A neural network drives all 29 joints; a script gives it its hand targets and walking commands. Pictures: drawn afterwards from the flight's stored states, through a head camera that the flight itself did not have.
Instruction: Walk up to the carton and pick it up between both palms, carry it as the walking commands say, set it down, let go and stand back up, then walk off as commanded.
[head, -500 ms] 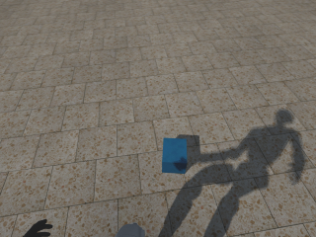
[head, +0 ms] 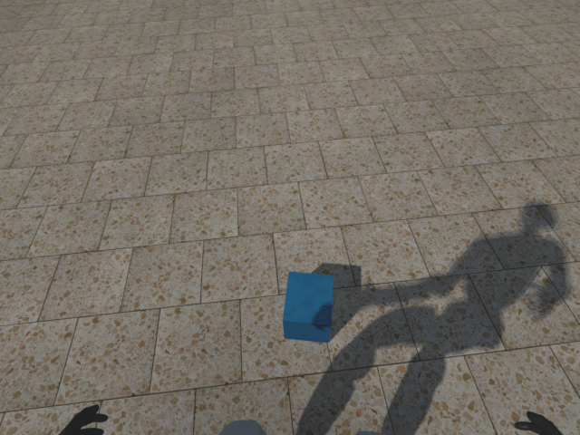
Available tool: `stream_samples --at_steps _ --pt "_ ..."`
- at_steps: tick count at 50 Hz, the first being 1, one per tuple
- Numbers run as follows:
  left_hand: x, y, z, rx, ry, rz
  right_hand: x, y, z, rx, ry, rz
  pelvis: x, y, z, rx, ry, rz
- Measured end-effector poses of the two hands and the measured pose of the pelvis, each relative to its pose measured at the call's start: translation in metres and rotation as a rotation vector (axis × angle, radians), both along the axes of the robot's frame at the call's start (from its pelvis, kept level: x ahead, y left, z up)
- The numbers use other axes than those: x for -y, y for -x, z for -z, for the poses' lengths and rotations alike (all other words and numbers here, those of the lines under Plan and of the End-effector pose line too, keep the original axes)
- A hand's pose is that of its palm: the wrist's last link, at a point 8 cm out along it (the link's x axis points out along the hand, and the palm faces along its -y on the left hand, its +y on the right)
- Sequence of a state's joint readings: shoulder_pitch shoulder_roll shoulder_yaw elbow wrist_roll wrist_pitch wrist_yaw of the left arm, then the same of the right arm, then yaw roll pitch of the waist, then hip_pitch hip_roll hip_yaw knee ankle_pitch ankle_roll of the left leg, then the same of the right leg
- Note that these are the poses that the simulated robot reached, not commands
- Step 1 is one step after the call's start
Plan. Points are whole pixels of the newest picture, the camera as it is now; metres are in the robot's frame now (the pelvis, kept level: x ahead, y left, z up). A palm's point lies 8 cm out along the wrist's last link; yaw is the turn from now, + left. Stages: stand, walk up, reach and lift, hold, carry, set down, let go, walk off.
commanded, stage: walk up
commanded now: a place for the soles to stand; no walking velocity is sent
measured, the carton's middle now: (308, 307) +0.61 -0.01 -0.67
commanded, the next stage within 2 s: none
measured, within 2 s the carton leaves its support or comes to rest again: neither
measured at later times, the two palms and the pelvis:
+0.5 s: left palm out of the picture +0.09 +0.36 -0.08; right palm out of the picture +0.14 -0.29 -0.07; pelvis +0.01 +0.02 +0.02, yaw +4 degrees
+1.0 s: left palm (52, 424) +0.14 +0.34 -0.06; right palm out of the picture +0.13 -0.36 -0.07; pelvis +0.06 -0.01 +0.02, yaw +0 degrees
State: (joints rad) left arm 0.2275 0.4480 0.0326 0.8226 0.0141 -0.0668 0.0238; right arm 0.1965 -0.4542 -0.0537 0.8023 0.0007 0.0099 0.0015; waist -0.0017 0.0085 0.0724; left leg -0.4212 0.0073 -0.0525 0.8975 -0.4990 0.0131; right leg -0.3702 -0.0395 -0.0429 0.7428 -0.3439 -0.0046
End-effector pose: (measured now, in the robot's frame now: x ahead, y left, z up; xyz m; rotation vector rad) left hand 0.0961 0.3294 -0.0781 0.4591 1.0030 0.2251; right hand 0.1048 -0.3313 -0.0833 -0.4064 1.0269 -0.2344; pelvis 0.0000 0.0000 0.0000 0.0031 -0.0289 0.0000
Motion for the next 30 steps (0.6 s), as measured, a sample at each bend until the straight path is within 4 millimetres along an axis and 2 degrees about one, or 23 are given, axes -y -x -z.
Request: stream_samples --at_steps 5,10,20,30 --pt "-0.016 -0.003 -0.018 0.014 -0.059 -0.032 -0.007 -0.01 0.009 -0.042 -0.032 -0.02 -0.001 -0.002 -0.004 -0.008 -0.014 -0.027" --pt "-0.033 0.001 -0.017 -0.003 -0.062 -0.07 -0.016 -0.014 0.012 -0.061 -0.028 -0.047 -0.01 -0.001 -0.003 -0.01 -0.015 -0.042" --pt "-0.029 0.005 -0.004 -0.035 0.013 -0.102 -0.032 -0.032 -0.004 -0.061 -0.028 -0.052 -0.019 -0.004 -0.014 0.002 0.007 -0.056" --pt "-0.03 0.009 -0.002 -0.063 0.053 -0.125 -0.044 -0.046 -0.017 -0.057 -0.026 -0.06 -0.026 -0.007 -0.023 0.005 0.015 -0.067"
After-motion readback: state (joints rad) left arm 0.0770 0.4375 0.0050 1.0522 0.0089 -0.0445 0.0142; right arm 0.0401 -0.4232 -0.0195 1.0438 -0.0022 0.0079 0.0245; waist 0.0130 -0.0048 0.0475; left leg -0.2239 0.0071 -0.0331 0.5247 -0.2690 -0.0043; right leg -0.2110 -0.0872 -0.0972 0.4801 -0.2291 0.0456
